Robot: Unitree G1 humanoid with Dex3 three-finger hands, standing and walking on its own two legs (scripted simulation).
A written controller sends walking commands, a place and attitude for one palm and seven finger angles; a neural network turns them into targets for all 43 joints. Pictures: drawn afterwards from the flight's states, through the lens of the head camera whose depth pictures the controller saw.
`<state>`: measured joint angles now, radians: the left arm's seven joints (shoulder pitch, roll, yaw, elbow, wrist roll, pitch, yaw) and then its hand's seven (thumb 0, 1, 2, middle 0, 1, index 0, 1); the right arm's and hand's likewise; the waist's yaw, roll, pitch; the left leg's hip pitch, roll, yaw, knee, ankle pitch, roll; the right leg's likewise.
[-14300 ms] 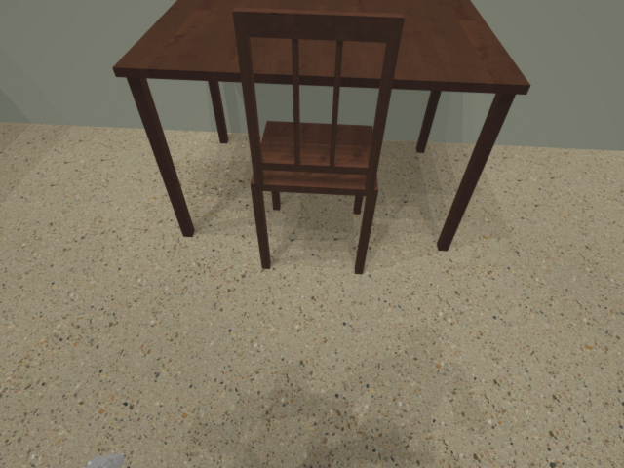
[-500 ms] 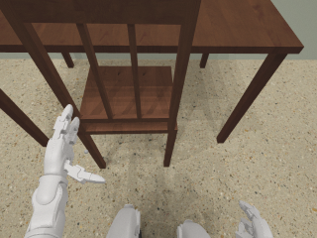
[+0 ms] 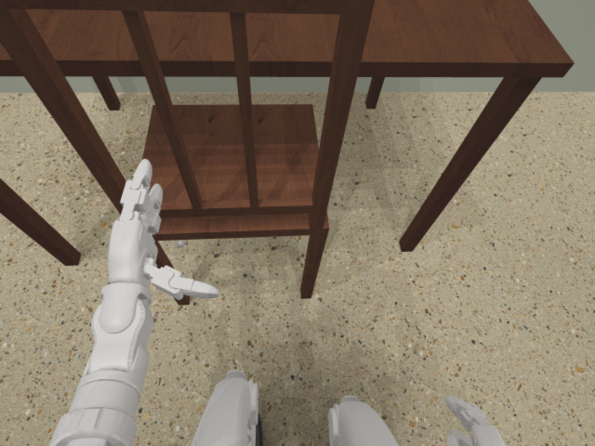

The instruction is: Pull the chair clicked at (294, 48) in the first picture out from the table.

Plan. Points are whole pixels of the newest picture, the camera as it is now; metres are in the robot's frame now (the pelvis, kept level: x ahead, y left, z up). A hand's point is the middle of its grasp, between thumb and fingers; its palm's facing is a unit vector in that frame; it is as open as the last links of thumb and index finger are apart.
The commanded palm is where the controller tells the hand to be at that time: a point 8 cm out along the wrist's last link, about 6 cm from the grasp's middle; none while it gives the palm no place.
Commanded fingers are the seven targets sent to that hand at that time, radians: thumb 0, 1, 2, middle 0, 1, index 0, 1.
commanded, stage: aim the fingers beside a spindle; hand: left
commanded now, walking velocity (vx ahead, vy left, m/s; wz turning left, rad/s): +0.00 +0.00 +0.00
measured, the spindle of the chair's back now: (174, 134) +0.53 +0.19 +0.07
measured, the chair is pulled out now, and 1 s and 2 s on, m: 0.00 0.00 0.00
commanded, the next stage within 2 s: push the fingers through the gap in 0.66 s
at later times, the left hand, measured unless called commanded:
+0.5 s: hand (192, 244) +0.37 +0.15 +0.02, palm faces +0.07 -1.00 -0.04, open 16.9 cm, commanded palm +0.35 +0.20 +0.02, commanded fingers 0.00 -0.50 0.30 -0.06 -0.08 -0.06 -0.08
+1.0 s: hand (192, 232) +0.39 +0.15 +0.02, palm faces +0.07 -1.00 -0.05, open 16.9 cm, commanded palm +0.37 +0.20 +0.02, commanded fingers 0.00 -0.50 0.30 -0.06 -0.08 -0.06 -0.08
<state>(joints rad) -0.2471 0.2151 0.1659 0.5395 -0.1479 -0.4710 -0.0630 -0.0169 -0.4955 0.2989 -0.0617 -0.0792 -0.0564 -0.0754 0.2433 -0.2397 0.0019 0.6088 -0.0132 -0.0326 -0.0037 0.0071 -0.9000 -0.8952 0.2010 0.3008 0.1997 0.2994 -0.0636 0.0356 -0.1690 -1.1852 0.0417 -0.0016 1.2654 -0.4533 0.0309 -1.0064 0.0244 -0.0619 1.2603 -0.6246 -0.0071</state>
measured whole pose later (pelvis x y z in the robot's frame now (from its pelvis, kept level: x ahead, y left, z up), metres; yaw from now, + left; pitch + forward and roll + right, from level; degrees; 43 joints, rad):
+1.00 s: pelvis +0.00 -0.01 -0.01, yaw +0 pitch +22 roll -3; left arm -0.33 0.23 0.19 0.64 -0.13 -0.51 -0.06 -0.02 -0.50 0.30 -0.06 -0.08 -0.06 -0.08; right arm 0.22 -0.24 0.00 0.62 -0.02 0.01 0.00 0.01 -0.90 -0.90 0.20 0.30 0.20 0.30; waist -0.07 0.04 -0.17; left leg -1.22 0.05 -0.01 1.29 -0.46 0.01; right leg -1.05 0.03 -0.07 1.30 -0.64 -0.03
